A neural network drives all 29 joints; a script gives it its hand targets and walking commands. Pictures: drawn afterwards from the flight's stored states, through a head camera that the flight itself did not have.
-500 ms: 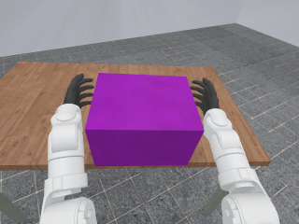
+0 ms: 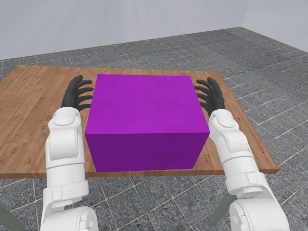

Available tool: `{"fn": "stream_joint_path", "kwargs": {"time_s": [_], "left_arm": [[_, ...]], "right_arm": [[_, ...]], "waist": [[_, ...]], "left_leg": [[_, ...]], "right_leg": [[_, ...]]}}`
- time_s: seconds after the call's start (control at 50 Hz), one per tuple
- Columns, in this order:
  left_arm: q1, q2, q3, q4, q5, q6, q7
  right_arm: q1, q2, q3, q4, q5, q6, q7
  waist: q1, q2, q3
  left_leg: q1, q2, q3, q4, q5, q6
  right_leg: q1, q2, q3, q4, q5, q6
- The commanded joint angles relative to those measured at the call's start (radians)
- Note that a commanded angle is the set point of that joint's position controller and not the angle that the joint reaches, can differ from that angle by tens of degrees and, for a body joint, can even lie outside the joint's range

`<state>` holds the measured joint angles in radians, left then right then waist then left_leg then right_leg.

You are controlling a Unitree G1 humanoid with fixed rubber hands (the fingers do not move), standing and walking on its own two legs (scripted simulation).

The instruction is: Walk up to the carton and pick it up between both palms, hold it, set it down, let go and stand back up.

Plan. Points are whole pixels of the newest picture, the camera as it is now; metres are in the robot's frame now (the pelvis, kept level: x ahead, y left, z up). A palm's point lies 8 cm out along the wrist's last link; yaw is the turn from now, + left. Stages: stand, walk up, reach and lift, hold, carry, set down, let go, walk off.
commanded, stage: reach and lift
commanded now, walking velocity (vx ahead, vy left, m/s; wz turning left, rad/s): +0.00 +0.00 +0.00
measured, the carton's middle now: (145, 121) +0.38 -0.01 +0.11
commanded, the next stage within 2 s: hold in 0.16 s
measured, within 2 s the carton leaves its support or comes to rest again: neither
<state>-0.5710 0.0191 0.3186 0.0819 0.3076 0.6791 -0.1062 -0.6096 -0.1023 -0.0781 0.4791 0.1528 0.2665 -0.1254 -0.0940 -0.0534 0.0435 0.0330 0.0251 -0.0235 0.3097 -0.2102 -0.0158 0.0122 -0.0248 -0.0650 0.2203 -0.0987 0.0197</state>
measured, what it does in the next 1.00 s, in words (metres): stands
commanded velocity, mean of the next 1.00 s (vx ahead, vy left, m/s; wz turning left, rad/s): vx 0.00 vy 0.00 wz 0.00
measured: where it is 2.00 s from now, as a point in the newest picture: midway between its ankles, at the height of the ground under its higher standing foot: outside the picture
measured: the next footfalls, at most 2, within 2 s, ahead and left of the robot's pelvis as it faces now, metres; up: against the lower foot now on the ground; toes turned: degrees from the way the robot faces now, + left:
none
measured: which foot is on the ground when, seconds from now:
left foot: down 0.00-1.00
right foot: down 0.00-1.00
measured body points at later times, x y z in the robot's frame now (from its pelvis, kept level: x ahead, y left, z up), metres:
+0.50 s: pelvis -0.01 -0.01 +0.00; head -0.06 +0.02 +0.45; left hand +0.36 +0.18 +0.21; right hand +0.37 -0.17 +0.21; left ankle -0.02 +0.12 -0.75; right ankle +0.02 -0.13 -0.75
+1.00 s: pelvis -0.01 -0.01 +0.00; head -0.06 +0.02 +0.45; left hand +0.36 +0.18 +0.21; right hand +0.37 -0.18 +0.21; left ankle -0.02 +0.12 -0.75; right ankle +0.02 -0.13 -0.75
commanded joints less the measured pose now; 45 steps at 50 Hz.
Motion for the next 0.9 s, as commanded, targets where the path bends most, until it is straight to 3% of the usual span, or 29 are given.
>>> {"fn": "stream_joint_path", "kwargs": {"time_s": [0.0,0.22,0.46,0.88], "left_arm": [[-0.456,-0.428,-0.397,-0.085,-0.135,-0.029,-0.119],[-0.500,-0.419,-0.377,-0.097,-0.131,0.010,-0.128],[-0.570,-0.405,-0.316,-0.025,-0.112,0.042,-0.155],[-0.564,-0.403,-0.328,-0.069,-0.115,0.047,-0.158]], "right_arm": [[-0.612,0.430,0.337,-0.266,0.073,-0.043,0.124],[-0.653,0.443,0.340,-0.254,0.091,-0.001,0.123],[-0.704,0.447,0.286,-0.173,0.071,0.034,0.130],[-0.709,0.454,0.314,-0.215,0.093,0.037,0.124]], "waist": [[-0.005,0.057,-0.304],[0.005,0.056,-0.300],[0.005,0.054,-0.257],[0.009,0.066,-0.298]], "left_leg": [[-0.045,-0.071,0.073,-0.015,0.382,-0.035],[-0.084,-0.072,0.078,-0.034,0.327,-0.025],[-0.146,-0.069,0.088,-0.079,0.194,-0.005],[-0.121,-0.071,0.086,-0.059,0.271,-0.012]], "right_leg": [[0.196,0.077,-0.033,0.035,0.196,-0.013],[0.212,0.073,-0.023,0.033,0.151,-0.017],[0.207,0.062,-0.018,0.023,0.040,-0.023],[0.231,0.069,-0.023,0.034,0.088,-0.023]]}}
